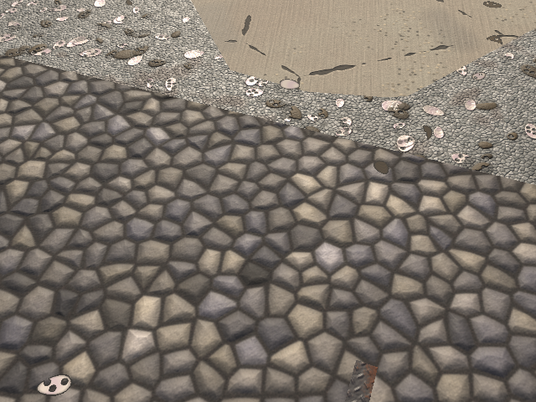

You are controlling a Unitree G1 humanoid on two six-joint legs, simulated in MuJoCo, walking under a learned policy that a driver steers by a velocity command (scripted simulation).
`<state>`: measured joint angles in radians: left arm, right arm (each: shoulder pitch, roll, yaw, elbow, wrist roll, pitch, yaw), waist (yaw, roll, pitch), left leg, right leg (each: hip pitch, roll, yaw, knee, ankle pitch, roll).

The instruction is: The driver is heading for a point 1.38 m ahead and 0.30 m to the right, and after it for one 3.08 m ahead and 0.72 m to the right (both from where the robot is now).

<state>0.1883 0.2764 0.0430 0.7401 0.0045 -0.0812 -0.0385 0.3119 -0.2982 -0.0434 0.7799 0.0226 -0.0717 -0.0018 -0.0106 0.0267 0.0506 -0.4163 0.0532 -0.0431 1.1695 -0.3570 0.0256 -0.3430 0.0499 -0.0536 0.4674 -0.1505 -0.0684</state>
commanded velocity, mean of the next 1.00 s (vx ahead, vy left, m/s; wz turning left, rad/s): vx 0.28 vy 0.00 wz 0.00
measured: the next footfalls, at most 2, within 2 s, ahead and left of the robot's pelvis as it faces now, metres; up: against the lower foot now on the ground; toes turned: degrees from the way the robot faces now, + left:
left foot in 0.32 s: +0.35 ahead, +0.14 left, +0.00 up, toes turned +0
right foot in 0.68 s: +0.28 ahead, -0.09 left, +0.00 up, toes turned -2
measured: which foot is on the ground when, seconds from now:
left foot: up 0.00-0.30, down 0.32-0.70, up 0.72-1.00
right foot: down 0.00-0.36, up 0.38-0.66, down 0.68-1.00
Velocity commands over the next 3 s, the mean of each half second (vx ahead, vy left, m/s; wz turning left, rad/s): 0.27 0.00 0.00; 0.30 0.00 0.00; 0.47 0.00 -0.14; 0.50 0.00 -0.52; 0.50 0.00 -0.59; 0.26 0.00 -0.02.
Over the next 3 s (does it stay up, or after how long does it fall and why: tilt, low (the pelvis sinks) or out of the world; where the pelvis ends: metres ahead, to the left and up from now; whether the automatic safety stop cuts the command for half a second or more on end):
stays up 1.33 -0.29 -0.06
